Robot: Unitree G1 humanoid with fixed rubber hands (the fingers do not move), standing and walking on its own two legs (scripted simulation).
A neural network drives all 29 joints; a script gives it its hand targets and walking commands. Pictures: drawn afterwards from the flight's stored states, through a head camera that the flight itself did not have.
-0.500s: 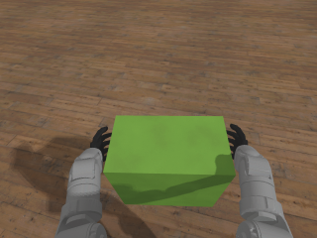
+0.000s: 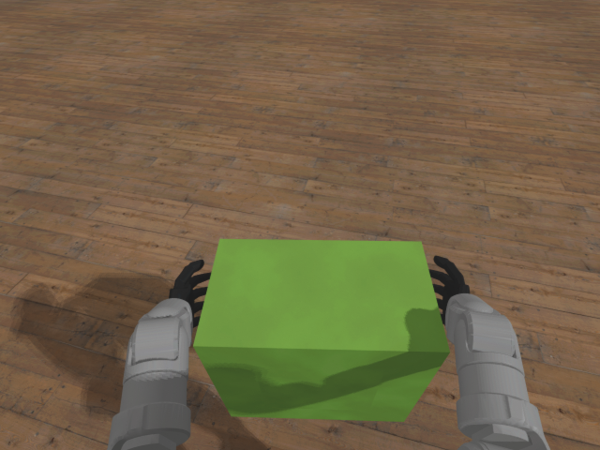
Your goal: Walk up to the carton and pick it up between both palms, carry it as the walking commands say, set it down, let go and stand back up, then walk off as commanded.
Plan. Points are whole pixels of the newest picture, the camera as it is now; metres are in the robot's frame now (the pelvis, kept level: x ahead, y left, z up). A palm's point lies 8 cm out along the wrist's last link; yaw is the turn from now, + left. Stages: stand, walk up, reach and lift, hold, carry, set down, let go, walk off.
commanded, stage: reach and lift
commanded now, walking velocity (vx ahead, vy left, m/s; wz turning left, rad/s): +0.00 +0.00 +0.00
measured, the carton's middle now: (318, 336) +0.30 -0.01 -0.04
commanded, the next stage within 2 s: hold in 0.70 s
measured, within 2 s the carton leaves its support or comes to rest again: neither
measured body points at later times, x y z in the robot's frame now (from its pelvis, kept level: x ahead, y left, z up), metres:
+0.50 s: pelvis -0.01 +0.00 +0.00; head -0.05 -0.01 +0.45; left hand +0.29 +0.19 +0.04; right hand +0.29 -0.20 +0.04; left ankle -0.01 +0.12 -0.75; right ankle +0.02 -0.13 -0.75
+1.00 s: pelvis +0.00 +0.00 +0.00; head -0.04 -0.01 +0.45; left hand +0.27 +0.19 +0.04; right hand +0.28 -0.20 +0.04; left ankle -0.01 +0.12 -0.75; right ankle +0.02 -0.13 -0.75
